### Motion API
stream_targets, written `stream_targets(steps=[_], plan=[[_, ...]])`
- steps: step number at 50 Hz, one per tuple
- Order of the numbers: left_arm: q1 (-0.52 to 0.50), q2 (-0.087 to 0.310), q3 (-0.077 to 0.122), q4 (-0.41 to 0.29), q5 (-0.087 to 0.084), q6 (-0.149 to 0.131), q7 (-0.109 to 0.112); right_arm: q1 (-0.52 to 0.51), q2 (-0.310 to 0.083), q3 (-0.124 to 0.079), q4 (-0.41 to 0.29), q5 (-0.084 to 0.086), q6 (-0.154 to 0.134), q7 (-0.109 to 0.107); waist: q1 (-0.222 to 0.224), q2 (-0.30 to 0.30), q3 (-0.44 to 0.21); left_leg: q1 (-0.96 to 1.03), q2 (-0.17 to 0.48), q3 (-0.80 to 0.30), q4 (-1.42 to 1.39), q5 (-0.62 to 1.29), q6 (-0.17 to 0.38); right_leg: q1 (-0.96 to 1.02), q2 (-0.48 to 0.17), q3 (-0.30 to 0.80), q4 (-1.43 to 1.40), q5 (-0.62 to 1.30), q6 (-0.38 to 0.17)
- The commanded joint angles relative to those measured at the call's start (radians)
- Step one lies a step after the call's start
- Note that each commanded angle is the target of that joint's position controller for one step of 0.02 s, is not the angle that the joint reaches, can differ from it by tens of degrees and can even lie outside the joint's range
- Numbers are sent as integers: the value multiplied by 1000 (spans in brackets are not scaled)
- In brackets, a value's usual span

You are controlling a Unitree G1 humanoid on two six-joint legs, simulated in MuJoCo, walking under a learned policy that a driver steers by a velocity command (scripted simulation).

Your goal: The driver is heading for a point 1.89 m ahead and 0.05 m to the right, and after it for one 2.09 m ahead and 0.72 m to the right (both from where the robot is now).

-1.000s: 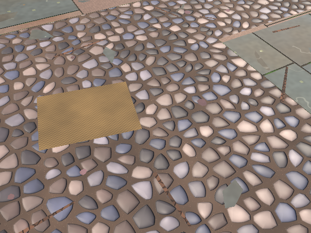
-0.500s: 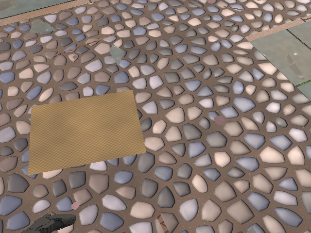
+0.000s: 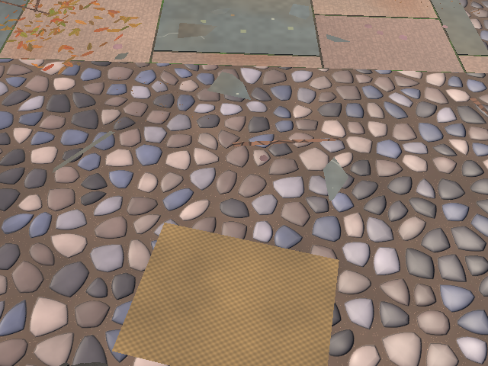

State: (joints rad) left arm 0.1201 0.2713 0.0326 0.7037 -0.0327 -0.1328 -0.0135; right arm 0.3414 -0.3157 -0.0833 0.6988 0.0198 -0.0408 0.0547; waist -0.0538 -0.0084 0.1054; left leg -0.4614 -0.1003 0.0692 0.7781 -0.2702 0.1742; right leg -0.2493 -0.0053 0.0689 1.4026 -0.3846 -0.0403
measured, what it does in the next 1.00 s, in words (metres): walks ahead: right foot, then left foot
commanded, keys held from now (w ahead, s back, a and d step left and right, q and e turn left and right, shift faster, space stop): w+q+shift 0.22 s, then w+shift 0.34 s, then w+e+shift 0.44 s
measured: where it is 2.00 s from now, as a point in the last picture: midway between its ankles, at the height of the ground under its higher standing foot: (226, 63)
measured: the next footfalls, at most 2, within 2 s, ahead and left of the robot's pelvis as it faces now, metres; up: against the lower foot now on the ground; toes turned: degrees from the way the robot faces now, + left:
right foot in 0.36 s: +0.56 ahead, -0.11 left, +0.00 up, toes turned +25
left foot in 0.82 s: +0.85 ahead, +0.29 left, +0.00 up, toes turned +14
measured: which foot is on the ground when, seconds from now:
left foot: down 0.00-0.36, up 0.38-0.80, down 0.82-1.00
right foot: up 0.00-0.34, down 0.36-0.84, up 0.86-1.00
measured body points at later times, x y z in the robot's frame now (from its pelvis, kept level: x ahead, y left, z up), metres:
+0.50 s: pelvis +0.44 -0.03 +0.03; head +0.46 -0.01 +0.48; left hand +0.43 +0.27 -0.08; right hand +0.65 -0.24 -0.07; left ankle +0.29 +0.03 -0.59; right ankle +0.52 -0.13 -0.70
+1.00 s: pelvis +0.84 +0.15 +0.03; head +0.86 +0.15 +0.48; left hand +0.89 +0.45 -0.07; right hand +0.98 -0.12 -0.07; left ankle +0.82 +0.28 -0.70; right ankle +0.83 +0.02 -0.60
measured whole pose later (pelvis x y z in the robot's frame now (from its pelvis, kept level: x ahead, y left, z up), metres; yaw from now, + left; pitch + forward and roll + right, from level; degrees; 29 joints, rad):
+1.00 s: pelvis +0.84 +0.15 +0.03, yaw +8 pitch +0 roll +3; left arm 0.30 0.32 0.06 0.76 -0.05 -0.04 0.00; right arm 0.26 -0.29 -0.07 0.76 -0.01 -0.10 0.01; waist -0.02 -0.05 0.03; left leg -0.20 0.01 0.10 0.46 -0.25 -0.02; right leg -0.57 -0.10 0.02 1.30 -0.32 -0.05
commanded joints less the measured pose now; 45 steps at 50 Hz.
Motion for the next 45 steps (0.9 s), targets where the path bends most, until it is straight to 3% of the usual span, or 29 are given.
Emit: stream_targets(steps=[1, 3, 5, 7, 10, 14, 16, 17, 18, 19, 20, 21, 22, 23, 24, 25, 27, 30, 32, 34, 36, 38, 39, 40, 41, 42, 43, 44, 45], plan=[[-4, 118, 27, -124, 22, -34, 8, 5, -135, -28, -95, -20, -61, -3, 88, -58, -103, 310, 264, -762, -541, -296, 168, -404, -51, 116, -87, 89, -18], [3, 129, 37, -110, 34, -4, 11, -26, -115, -19, -103, -6, -58, -25, 100, -43, -65, 217, 203, -628, -569, -183, 158, -352, -70, 104, -224, 110, 30], [-97, 104, 29, -136, 48, 9, 18, 14, -94, -12, -88, 6, -56, -50, 57, -46, -16, 158, 162, -528, -586, -42, 149, -350, -61, 62, -395, 200, 76], [-218, 58, 19, -179, 52, 7, 15, 41, -83, -9, -66, 12, -44, -71, 8, -3, 12, 123, 111, -451, -570, 35, 113, -320, -26, 27, -604, 371, 111], [-305, 37, 20, -218, 32, -4, -2, 69, -101, -19, -38, 16, -29, -75, -48, 62, -7, 96, 94, -437, -548, 10, 58, -202, 29, -8, -810, 501, 126], [-291, 104, 52, -217, 0, -21, -12, 93, -71, -21, 8, 22, -25, -87, -50, 133, -22, 293, 158, -483, -463, 68, 30, -181, 1, 29, -926, 537, 109], [-172, 151, 80, -190, -4, -29, -9, 87, -81, -29, 19, 5, -13, -88, 18, 172, -76, 429, 190, -483, -344, 426, 14, -112, 7, -5, -917, 434, 72], [-10, 192, 103, -157, -11, -24, 1, 50, -98, -28, 9, -21, -8, -73, 119, 181, -179, 443, 171, -444, -169, 653, -12, 51, 18, -38, -909, 386, 39], [233, 205, 103, -116, -7, -11, 12, -13, -64, -8, -25, -47, -9, -61, 244, 167, -346, 256, 154, -420, 128, 614, -33, 399, -64, 37, -790, 258, 6], [345, 283, 110, -72, 30, -6, 2, 229, 97, 30, -16, -12, -20, -55, 120, -316, -522, -102, -7, -341, 544, -93, -102, 773, -296, 553, -891, -95, -176], [377, 232, 101, -40, 35, -12, -24, 240, 48, 48, -7, 55, -27, -62, 138, -475, -503, -302, 17, -301, 696, -221, -112, 779, -386, 946, -1126, -485, -219], [307, 136, 83, -51, 24, -4, -19, 70, -43, 34, -26, 51, -29, -65, 177, -274, -314, -359, 78, -260, 706, -138, -96, 636, -348, 825, -1164, -478, -181], [260, 122, 76, -40, 33, 6, -14, -71, -70, 32, -54, 26, -36, -63, 179, -82, -198, -331, 104, -228, 658, -83, -90, 475, -296, 651, -1162, -284, -156], [248, 121, 72, -23, 45, 8, -18, -171, -58, 33, -81, -3, -47, -60, 169, 14, -124, -300, 125, -221, 590, -72, -83, 343, -250, 524, -1159, -123, -149], [230, 96, 59, -7, 54, 3, -19, -183, -34, 33, -94, -5, -51, -53, 125, -2, -99, -256, 155, -234, 519, -49, -74, 262, -211, 439, -1168, -43, -147], [215, 59, 44, 7, 52, 0, -22, -166, -17, 36, -90, 7, -48, -47, 91, -48, -88, -227, 172, -233, 467, -42, -72, 223, -187, 376, -1184, 3, -146], [226, 38, 32, 32, 28, 0, -24, -153, 10, 46, -86, 13, -42, -42, 62, -63, -60, -249, 199, -212, 392, -52, -76, 181, -188, 331, -1216, 40, -164], [268, 100, 38, 54, 16, -1, -11, -265, 21, 63, -139, -17, -59, -35, 65, -14, 25, -356, 232, -176, 237, 97, -115, 127, -210, 317, -1286, 116, -206], [297, 111, 37, 63, 8, 1, 1, -368, 18, 69, -175, -27, -76, -22, 93, -9, 53, -269, 208, -142, 54, 258, -147, 59, -167, 227, -1319, 219, -187], [353, 127, 37, 81, -3, 6, 11, -461, 25, 74, -202, -22, -93, -4, 128, -4, 60, -96, 159, -103, -98, 393, -166, -11, -151, 171, -1356, 277, -171], [398, 137, 35, 99, -12, 19, 17, -504, 7, 63, -212, -10, -104, 4, 137, -27, 51, 9, 120, -99, -198, 434, -173, 28, -164, 162, -1345, 318, -159], [425, 137, 31, 119, -10, 34, 21, -475, -39, 38, -209, -1, -107, -2, 101, -69, 3, 75, 96, -105, -254, 364, -159, 151, -185, 158, -1238, 549, -128], [431, 155, 33, 128, 0, 43, 21, -410, -75, 19, -199, 2, -106, -11, 58, -108, -60, 158, 70, -88, -251, 292, -143, 196, -183, 150, -1124, 760, -109], [417, 181, 37, 131, 16, 54, 19, -280, -113, -3, -180, 8, -102, -23, -33, -140, -152, 330, 58, -69, -245, 223, -121, 170, -159, 123, -932, 912, -80], [357, 177, 33, 103, 34, 58, 19, -49, -144, -21, -135, 7, -91, -41, -162, -153, -275, 654, 157, -137, -173, 182, -96, -46, -123, 121, -647, 816, -43], [462, 19, -5, 72, 42, 42, 20, 123, -239, -43, -96, -25, -77, -51, -123, 119, -512, 1054, 441, -538, -182, -130, 5, -364, -11, 65, -232, 282, -6], [503, -25, -28, 48, -21, 28, 21, 145, -216, -32, -80, -23, -79, -32, -93, 382, -672, 1084, 558, -950, -425, -488, 65, -491, 9, 117, -18, -85, -11], [370, 70, 4, 34, -54, 30, 33, 98, -124, -16, -61, -15, -74, -38, -106, 301, -447, 947, 501, -851, -495, -504, 21, -601, -42, 87, 51, -32, -14], [262, 91, 10, 7, -46, 33, 36, 49, -84, -5, -41, -12, -71, -44, -100, 204, -284, 799, 479, -672, -487, -331, 0, -644, -80, 47, 44, 29, -15]])
Keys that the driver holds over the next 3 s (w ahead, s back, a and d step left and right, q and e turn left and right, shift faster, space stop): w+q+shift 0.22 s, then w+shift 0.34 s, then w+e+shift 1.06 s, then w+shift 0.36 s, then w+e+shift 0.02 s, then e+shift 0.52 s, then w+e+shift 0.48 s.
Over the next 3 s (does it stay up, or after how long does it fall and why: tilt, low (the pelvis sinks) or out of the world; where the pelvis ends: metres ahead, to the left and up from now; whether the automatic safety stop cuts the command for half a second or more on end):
stays up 2.05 -0.40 0.03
